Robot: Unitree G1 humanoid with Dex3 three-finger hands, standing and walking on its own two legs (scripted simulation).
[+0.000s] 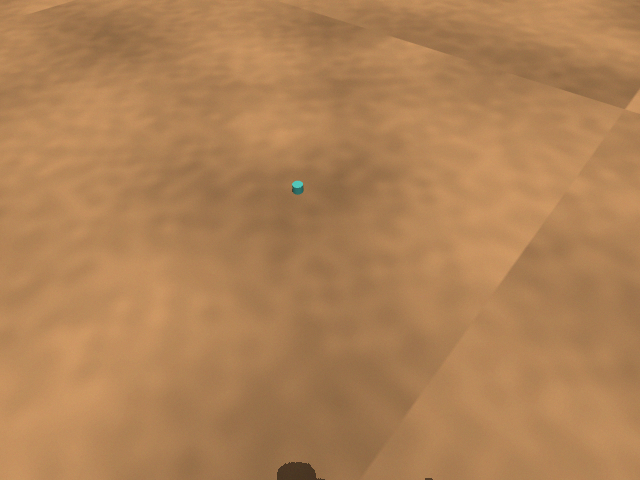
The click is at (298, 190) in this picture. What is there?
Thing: low tin
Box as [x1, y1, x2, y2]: [292, 181, 302, 194]
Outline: 294,181 292,183 293,192 296,194 301,193 302,183 300,181
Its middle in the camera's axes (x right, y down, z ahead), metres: -0.08 -0.22 +1.83
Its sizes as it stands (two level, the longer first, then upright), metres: 0.051 0.051 0.042
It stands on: the floor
